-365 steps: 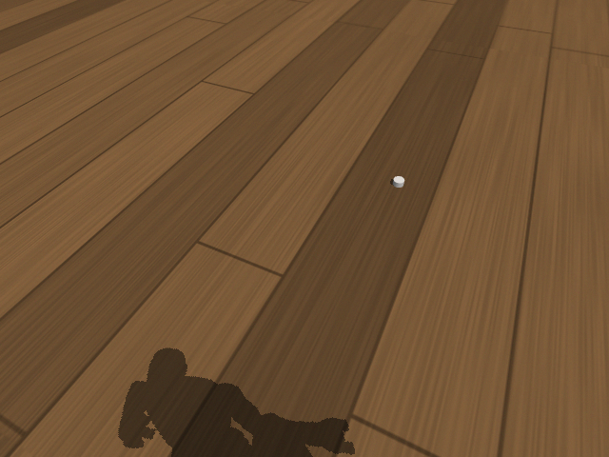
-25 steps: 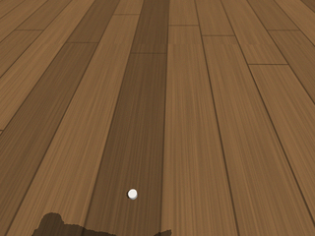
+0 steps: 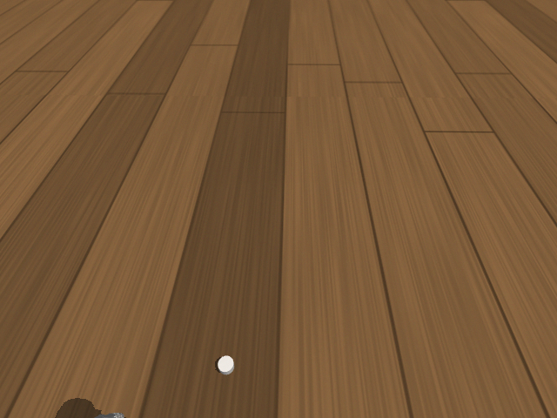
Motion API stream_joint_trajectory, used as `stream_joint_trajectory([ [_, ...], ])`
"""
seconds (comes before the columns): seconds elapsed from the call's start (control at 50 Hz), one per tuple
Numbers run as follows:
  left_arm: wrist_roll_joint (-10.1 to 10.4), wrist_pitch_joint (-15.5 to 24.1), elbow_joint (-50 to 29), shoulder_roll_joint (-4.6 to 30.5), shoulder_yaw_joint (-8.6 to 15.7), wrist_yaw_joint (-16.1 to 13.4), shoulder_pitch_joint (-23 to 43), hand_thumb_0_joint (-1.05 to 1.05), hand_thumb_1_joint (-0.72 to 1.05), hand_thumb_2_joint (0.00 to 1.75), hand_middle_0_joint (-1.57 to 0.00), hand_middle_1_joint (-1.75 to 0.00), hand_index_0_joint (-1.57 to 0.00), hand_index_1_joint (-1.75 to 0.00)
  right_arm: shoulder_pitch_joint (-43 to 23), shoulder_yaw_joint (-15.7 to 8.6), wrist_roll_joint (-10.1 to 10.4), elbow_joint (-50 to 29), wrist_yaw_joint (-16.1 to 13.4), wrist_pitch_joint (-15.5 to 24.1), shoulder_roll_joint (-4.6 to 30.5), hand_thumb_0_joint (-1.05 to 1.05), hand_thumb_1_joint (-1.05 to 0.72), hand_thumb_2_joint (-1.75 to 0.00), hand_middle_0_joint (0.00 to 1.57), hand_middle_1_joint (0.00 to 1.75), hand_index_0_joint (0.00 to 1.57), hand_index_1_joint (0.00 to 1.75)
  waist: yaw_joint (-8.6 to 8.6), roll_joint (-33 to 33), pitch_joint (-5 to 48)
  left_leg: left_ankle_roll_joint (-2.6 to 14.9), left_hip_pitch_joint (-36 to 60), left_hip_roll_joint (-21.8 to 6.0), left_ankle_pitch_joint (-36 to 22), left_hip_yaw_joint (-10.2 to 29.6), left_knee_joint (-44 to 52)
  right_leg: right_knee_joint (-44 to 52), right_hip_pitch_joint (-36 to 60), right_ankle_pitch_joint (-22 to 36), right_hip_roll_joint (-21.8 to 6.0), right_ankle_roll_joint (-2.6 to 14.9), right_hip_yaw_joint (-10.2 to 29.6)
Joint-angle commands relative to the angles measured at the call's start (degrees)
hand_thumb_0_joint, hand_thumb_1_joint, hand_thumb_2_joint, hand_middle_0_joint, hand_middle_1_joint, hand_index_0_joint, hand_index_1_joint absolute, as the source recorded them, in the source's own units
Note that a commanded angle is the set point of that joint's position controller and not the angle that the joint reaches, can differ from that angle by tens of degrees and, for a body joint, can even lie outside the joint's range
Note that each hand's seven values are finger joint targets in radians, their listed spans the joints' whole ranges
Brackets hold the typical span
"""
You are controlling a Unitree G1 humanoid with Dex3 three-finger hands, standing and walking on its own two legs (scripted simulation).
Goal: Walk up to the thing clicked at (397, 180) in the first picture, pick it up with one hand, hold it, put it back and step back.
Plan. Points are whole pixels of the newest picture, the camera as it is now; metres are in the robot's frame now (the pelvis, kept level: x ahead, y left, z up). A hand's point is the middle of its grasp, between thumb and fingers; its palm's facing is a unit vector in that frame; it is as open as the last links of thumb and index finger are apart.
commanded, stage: walk up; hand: left
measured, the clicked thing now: (226, 365) +0.46 +0.22 -0.76
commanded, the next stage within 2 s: none
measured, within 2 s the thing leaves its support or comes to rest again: neither
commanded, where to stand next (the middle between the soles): +0.06 -0.01 m, yaw +0 degrees
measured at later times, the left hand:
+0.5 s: hand out of the picture +0.10 +0.28 -0.18, palm faces -0.02 -0.93 -0.37, open 7.4 cm
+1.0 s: hand out of the picture +0.06 +0.26 -0.14, palm faces -0.01 -0.88 -0.47, open 7.4 cm
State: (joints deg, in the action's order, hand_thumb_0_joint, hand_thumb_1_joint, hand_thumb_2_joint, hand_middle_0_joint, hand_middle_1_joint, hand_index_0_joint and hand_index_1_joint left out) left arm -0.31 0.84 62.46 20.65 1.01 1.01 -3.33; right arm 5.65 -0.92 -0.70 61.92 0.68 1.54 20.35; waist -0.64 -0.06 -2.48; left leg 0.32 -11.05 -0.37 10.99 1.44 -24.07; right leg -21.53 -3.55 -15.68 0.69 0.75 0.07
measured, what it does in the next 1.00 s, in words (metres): steps on the spot: left foot, then right foot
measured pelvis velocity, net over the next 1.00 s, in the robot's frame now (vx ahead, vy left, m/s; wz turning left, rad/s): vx -0.01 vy -0.02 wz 0.00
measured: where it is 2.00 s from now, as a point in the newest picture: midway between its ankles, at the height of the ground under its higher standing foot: outside the picture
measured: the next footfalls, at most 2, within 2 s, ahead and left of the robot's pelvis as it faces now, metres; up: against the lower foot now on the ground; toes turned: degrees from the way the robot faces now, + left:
left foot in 0.40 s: +0.22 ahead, +0.11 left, +0.00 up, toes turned +1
right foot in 0.76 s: +0.07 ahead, -0.14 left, +0.00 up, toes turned -3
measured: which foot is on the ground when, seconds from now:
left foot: down 0.00-0.22, up 0.24-0.38, down 0.40-0.78, up 0.80-1.00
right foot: down 0.00-0.42, up 0.44-0.74, down 0.76-1.00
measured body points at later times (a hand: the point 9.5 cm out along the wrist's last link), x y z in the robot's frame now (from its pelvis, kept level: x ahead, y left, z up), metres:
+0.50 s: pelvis +0.08 +0.01 -0.02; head +0.14 +0.02 +0.42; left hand +0.10 +0.33 -0.16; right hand +0.19 -0.30 -0.14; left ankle +0.18 +0.10 -0.74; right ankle -0.02 -0.11 -0.68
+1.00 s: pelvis -0.01 -0.02 -0.02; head +0.03 -0.05 +0.42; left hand +0.06 +0.31 -0.11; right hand +0.07 -0.35 -0.16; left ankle -0.03 +0.13 -0.68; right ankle +0.03 -0.14 -0.74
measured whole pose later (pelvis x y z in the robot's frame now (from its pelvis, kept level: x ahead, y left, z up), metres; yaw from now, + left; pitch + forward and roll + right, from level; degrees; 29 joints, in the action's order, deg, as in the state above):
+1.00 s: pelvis -0.01 -0.02 -0.02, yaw +0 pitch -2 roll +2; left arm -3.2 0.4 47.3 21.1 4.3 -0.4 -14.1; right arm 12.8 -4.9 -0.7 50.0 1.3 -3.7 25.2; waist 1.6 2.6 -7.3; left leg -1.7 -25.2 3.9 26.9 5.8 -63.1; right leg -39.8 -20.3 -18.8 -3.9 1.8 -1.3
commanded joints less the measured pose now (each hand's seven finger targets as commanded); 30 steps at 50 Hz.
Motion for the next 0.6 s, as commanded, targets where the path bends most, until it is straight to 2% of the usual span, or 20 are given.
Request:
stream_joint_trajectory([
  [0.0,-1.36,1.04,-4.9,13.49,3.82,0.27,-0.82,0.0,0.9,0.9,-0.2,-0.3,-0.2,-0.3,2.28,-4.64,-0.88,-5.09,0.24,1.14,15.77,0.0,-0.9,-0.9,0.2,0.3,0.2,0.3,0.13,1.51,-4.17,6.23,-4.55,-5.9,29.67,10.92,4.18,-0.47,-12.13,-24.63,-5.33,4.99,7.62],
  [0.06,-1.38,2.12,-6.35,11.99,3.48,0.19,-1.9,0.0,0.9,0.9,-0.2,-0.3,-0.2,-0.3,3.49,-4.89,-0.89,-6.86,0.36,2.1,15.1,0.0,-0.9,-0.9,0.2,0.3,0.2,0.3,0.06,2.95,-3.79,8.34,1.39,-8.96,10.74,14.98,3.09,-4.72,-14.63,-7.52,-3.91,4.47,5.26],
  [0.08,-1.16,2.49,-6.58,12.06,3.56,0.08,-2.95,0.0,0.9,0.9,-0.2,-0.3,-0.2,-0.3,4.82,-4.97,-0.68,-7.37,0.44,2.41,15.56,0.0,-0.9,-0.9,0.2,0.3,0.2,0.3,0.23,3.13,-0.35,9.19,3.46,-9.85,6.08,15.96,2.26,-5.72,-13.61,-5.87,-2.97,4.08,4.58],
  [0.1,-1.3,2.66,-7.27,12.33,3.78,0.22,-3.01,0.0,0.9,0.9,-0.2,-0.3,-0.2,-0.3,5.93,-5.15,-0.76,-8.04,0.58,2.4,16.11,0.0,-0.9,-0.9,0.2,0.3,0.2,0.3,-0.11,3.58,1.62,9.98,3.04,-10.3,9.0,16.57,2.83,-5.55,-12.83,-9.75,-2.43,3.94,4.07],
  [0.12,-1.47,2.8,-7.26,12.51,4.08,0.24,-4.95,0.0,0.9,0.9,-0.2,-0.3,-0.2,-0.3,4.68,-5.28,-0.42,-8.94,0.77,2.23,16.91,0.0,-0.9,-0.9,0.2,0.3,0.2,0.3,1.14,4.62,0.4,10.06,0.61,-10.61,9.26,16.93,1.57,-5.0,-11.16,-11.85,-2.41,4.23,4.46],
  [0.14,-1.61,3.19,-7.25,13.05,4.08,0.11,-7.26,0.0,0.9,0.9,-0.2,-0.3,-0.2,-0.3,2.48,-5.16,-0.45,-10.15,0.87,2.08,16.07,0.0,-0.9,-0.9,0.2,0.3,0.2,0.3,2.4,3.86,-0.28,9.2,-2.12,-9.03,5.72,14.4,-2.27,-3.2,-8.34,-8.51,-3.81,4.76,6.53],
  [0.18,-1.05,3.68,-6.52,16.99,5.09,-0.65,-12.54,0.0,0.9,0.9,-0.2,-0.3,-0.2,-0.3,-0.96,-3.95,-0.37,-12.46,0.55,2.28,12.05,0.0,-0.9,-0.9,0.2,0.3,0.2,0.3,4.7,-4.78,-0.13,3.92,-16.96,-0.01,-6.48,-0.14,-18.66,1.69,8.02,9.95,-11.1,7.83,16.77],
  [0.2,-0.84,3.71,-6.92,18.47,5.72,-0.92,-14.38,0.0,0.9,0.9,-0.2,-0.3,-0.2,-0.3,-1.56,-3.65,-0.72,-13.22,0.22,2.33,11.48,0.0,-0.9,-0.9,0.2,0.3,0.2,0.3,5.41,-6.49,-3.17,2.01,-27.84,1.1,8.35,-3.39,-21.42,0.5,15.22,26.07,-16.82,11.59,20.24],
  [0.22,-0.52,3.47,-7.11,18.42,5.89,-1.11,-17.49,0.0,0.9,0.9,-0.2,-0.3,-0.2,-0.3,-1.89,-3.87,-1.16,-13.8,-0.1,2.31,12.41,0.0,-0.9,-0.9,0.2,0.3,0.2,0.3,6.5,-6.0,-4.7,2.12,-32.84,0.51,20.63,-2.52,-24.78,-0.76,17.57,38.47,-20.07,13.79,22.05],
  [0.24,-0.37,3.19,-7.66,17.86,5.89,-1.27,-18.92,0.0,0.9,0.9,-0.2,-0.3,-0.2,-0.3,-2.24,-4.07,-1.27,-14.57,-0.22,2.39,12.37,0.0,-0.9,-0.9,0.2,0.3,0.2,0.3,6.73,-4.75,-5.63,1.89,-32.67,-0.08,22.83,-1.29,-24.83,-1.53,16.29,43.42,-20.4,14.21,21.36],
  [0.26,-0.59,2.82,-9.35,17.61,6.14,-1.25,-17.75,0.0,0.9,0.9,-0.2,-0.3,-0.2,-0.3,-1.14,-4.16,-0.86,-15.14,0.16,2.6,12.55,0.0,-0.9,-0.9,0.2,0.3,0.2,0.3,6.18,-5.8,-4.65,2.29,-31.4,-1.04,21.45,-1.3,-22.66,-2.18,16.95,41.54,-19.02,14.2,18.42],
  [0.32,-0.57,2.05,-11.71,15.55,4.52,-2.17,-9.43,0.0,0.9,0.9,-0.2,-0.3,-0.2,-0.3,2.58,-4.14,-0.19,-12.98,0.34,2.01,10.18,0.0,-0.9,-0.9,0.2,0.3,0.2,0.3,1.63,-8.06,-1.9,3.11,-14.36,-0.05,5.5,-4.88,-10.78,-6.77,4.66,41.29,-10.79,7.89,6.24],
  [0.34,0.46,1.48,-12.47,14.67,3.84,-2.4,-7.02,0.0,0.9,0.9,-0.2,-0.3,-0.2,-0.3,6.24,-4.18,0.01,-11.16,-0.01,1.97,9.58,0.0,-0.9,-0.9,0.2,0.3,0.2,0.3,-0.84,-6.98,1.28,3.37,-2.52,1.98,-4.37,-6.42,-4.65,-13.07,-1.8,43.07,-7.88,5.69,3.24],
  [0.36,1.73,1.23,-13.37,12.74,3.08,-2.47,-5.9,0.0,0.9,0.9,-0.2,-0.3,-0.2,-0.3,10.53,-5.01,0.23,-10.06,-0.64,2.01,11.25,0.0,-0.9,-0.9,0.2,0.3,0.2,0.3,-3.79,-3.54,5.37,4.02,10.62,0.94,-19.0,-4.85,-0.33,-20.58,-9.35,38.42,-5.76,2.99,1.63],
  [0.38,2.96,1.15,-14.55,9.62,1.96,-2.48,-7.08,0.0,0.9,0.9,-0.2,-0.3,-0.2,-0.3,14.26,-6.57,-0.03,-9.91,-1.39,1.78,15.87,0.0,-0.9,-0.9,0.2,0.3,0.2,0.3,-5.83,7.17,11.52,7.14,23.02,-8.57,-41.46,6.59,-2.74,-31.43,-18.56,23.24,-0.64,-0.35,2.03],
  [0.4,3.6,0.18,-14.8,8.58,2.18,-2.9,-9.78,0.0,0.9,0.9,-0.2,-0.3,-0.2,-0.3,13.26,-6.47,0.37,-11.98,-2.31,0.98,16.7,0.0,-0.9,-0.9,0.2,0.3,0.2,0.3,-3.6,10.58,14.62,13.08,21.29,-18.19,-55.26,17.23,-1.79,-41.07,-19.01,-19.44,4.54,-1.26,2.25],
  [0.42,3.42,-1.46,-13.44,11.83,3.14,-3.56,-12.19,0.0,0.9,0.9,-0.2,-0.3,-0.2,-0.3,11.99,-6.77,1.94,-11.95,-2.52,0.25,18.36,0.0,-0.9,-0.9,0.2,0.3,0.2,0.3,-3.31,6.39,14.87,17.32,13.33,-21.39,-54.32,17.18,-1.86,-49.21,-14.96,-22.6,3.57,-0.6,7.12],
  [0.5,2.06,-3.82,-11.36,12.54,3.97,-3.18,-16.18,0.0,0.9,0.9,-0.2,-0.3,-0.2,-0.3,1.06,-5.53,1.24,-15.95,-3.72,-1.61,14.62,0.0,-0.9,-0.9,0.2,0.3,0.2,0.3,1.75,4.01,3.38,13.33,-1.99,-17.58,-38.6,8.58,-0.24,-53.58,-18.02,-17.54,0.85,-0.48,8.55],
  [0.54,1.77,-4.57,-11.63,11.39,4.26,-2.91,-17.51,0.0,0.9,0.9,-0.2,-0.3,-0.2,-0.3,-0.95,-5.55,0.77,-17.04,-3.82,-1.87,14.6,0.0,-0.9,-0.9,0.2,0.3,0.2,0.3,2.19,4.66,2.69,14.67,-5.45,-18.35,-33.48,7.94,0.16,-51.42,-17.48,-15.85,0.74,-1.02,7.81],
  [0.58,1.6,-4.43,-12.37,10.91,4.42,-2.51,-17.4,0.0,0.9,0.9,-0.2,-0.3,-0.2,-0.3,-2.14,-5.76,0.11,-17.97,-3.37,-2.1,15.09,0.0,-0.9,-0.9,0.2,0.3,0.2,0.3,2.13,5.42,4.6,14.33,-6.93,-16.6,-26.17,5.35,-0.9,-44.98,-15.5,-13.37,0.19,-1.12,5.82],
])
